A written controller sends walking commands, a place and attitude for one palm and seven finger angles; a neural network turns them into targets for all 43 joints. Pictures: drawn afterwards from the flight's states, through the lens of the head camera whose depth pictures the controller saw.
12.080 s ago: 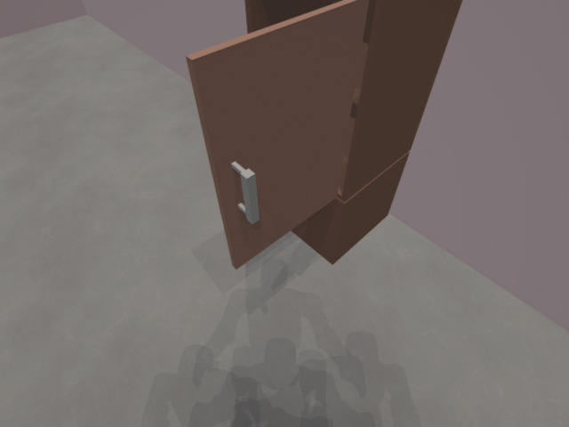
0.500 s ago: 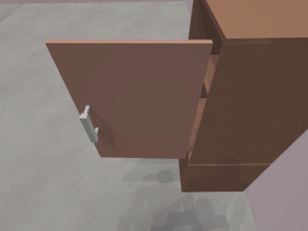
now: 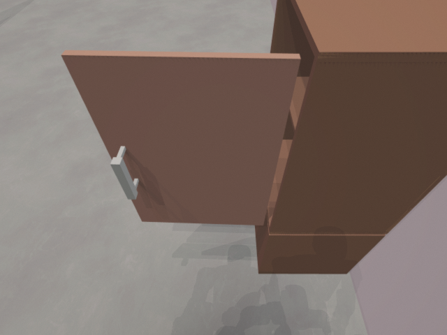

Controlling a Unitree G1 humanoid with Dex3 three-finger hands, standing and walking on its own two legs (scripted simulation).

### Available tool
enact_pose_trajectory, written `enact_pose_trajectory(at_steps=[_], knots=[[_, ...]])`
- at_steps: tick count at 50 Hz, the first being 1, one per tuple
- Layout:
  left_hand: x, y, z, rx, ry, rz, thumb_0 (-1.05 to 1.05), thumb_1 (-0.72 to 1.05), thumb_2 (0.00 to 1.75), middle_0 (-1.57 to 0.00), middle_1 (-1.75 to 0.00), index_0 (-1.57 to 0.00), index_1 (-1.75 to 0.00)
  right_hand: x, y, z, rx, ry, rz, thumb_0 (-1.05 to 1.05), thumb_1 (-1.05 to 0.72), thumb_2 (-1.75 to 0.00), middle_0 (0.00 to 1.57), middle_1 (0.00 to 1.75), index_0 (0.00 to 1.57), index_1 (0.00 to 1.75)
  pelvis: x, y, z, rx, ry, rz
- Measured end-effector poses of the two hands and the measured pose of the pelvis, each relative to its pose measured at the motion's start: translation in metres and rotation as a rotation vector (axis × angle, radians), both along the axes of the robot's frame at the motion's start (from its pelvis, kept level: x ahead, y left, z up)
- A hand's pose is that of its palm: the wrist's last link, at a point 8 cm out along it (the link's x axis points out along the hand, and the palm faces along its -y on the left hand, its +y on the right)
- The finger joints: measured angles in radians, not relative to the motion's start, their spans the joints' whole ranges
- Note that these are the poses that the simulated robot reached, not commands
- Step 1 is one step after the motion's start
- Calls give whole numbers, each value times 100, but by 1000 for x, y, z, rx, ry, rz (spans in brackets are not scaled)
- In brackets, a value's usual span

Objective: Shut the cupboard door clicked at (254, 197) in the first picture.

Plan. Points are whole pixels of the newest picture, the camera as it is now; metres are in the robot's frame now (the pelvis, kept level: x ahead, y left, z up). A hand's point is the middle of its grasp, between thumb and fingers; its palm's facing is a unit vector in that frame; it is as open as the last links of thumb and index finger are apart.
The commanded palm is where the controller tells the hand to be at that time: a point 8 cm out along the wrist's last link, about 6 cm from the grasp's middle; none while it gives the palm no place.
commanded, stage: look again from close up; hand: left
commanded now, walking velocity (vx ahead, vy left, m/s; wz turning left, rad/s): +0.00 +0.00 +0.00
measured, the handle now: (127, 173) +0.47 +0.27 -0.05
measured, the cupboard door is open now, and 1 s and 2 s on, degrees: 88 88 88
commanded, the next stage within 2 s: shuffle to correct the standing spot in 0.36 s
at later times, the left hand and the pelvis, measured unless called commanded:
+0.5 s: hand out of the picture -0.01 +0.17 -0.17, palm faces +0.03 -0.98 -0.20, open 7.3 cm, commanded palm none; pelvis -0.01 +0.00 +0.00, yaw +0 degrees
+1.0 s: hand out of the picture +0.04 +0.22 -0.18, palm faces +0.06 -0.97 -0.23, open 7.3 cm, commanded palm none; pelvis +0.03 +0.04 -0.01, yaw +1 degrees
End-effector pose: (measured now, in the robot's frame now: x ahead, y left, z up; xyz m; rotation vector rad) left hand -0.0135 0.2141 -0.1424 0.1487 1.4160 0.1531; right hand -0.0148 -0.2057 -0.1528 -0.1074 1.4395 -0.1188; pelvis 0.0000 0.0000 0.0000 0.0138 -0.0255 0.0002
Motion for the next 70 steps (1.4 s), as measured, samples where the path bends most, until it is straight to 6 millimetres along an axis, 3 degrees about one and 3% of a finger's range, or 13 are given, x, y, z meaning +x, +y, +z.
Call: enact_pose_trajectory(at_steps=[29,39,43,47,52,57,63,70], knots=[[-1,4,-1,3,-21,13,1,92,90,-20,-30,-20,-30,-7,1,1,-3,5,5,0,-91,-90,20,30,19,30,-5,1,-1,0,1,6],[-4,28,-9,0,-1,68,1,91,90,-20,-30,-20,-30,2,6,3,-46,24,18,0,-91,-90,20,30,19,30,8,22,-7,-6,14,13],[5,44,-12,12,19,60,1,91,90,-20,-30,-20,-30,7,16,2,-57,11,17,0,-91,-90,20,30,19,30,16,32,-10,9,18,6],[27,53,-10,37,-11,51,1,91,90,-20,-30,-20,-30,12,27,-3,-40,19,18,0,-91,-90,20,30,19,30,23,36,-11,21,10,10],[54,53,-1,42,-62,22,1,91,90,-19,-30,-20,-29,29,36,-3,-17,-5,-2,0,-91,-90,20,30,20,30,28,37,-5,4,9,8],[72,49,1,43,-100,-3,1,92,90,-20,-30,-20,-30,36,27,0,-39,-25,-10,2,-93,-90,20,30,20,30,24,34,-2,6,11,3],[76,43,1,44,-157,-34,1,92,90,-20,-30,-20,-30,42,10,2,-53,-91,-7,1,-92,-90,20,30,20,30,15,30,-5,-13,20,8],[63,42,2,32,-193,-54,1,92,90,-20,-30,-20,-30,49,3,5,-65,-200,14,1,-91,-90,20,30,19,30,0,29,-7,-10,-14,5]])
